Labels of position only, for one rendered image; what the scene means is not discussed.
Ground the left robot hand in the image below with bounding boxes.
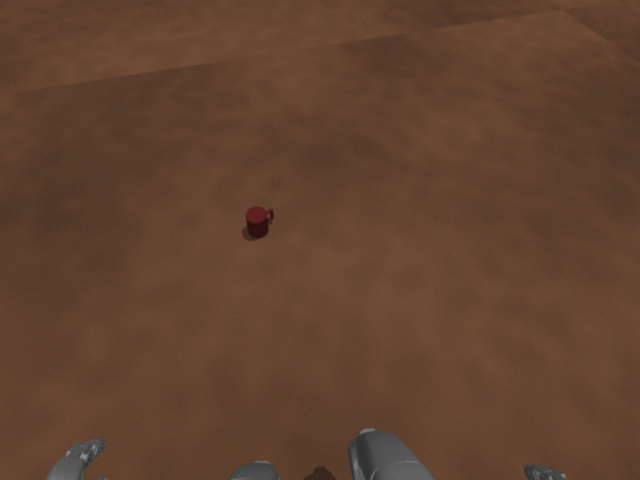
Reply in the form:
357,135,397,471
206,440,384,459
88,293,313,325
46,438,108,480

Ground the right robot hand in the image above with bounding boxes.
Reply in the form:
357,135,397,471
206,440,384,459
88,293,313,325
524,464,572,480

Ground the mug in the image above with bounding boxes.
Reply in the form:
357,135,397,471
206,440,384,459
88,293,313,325
246,206,274,238

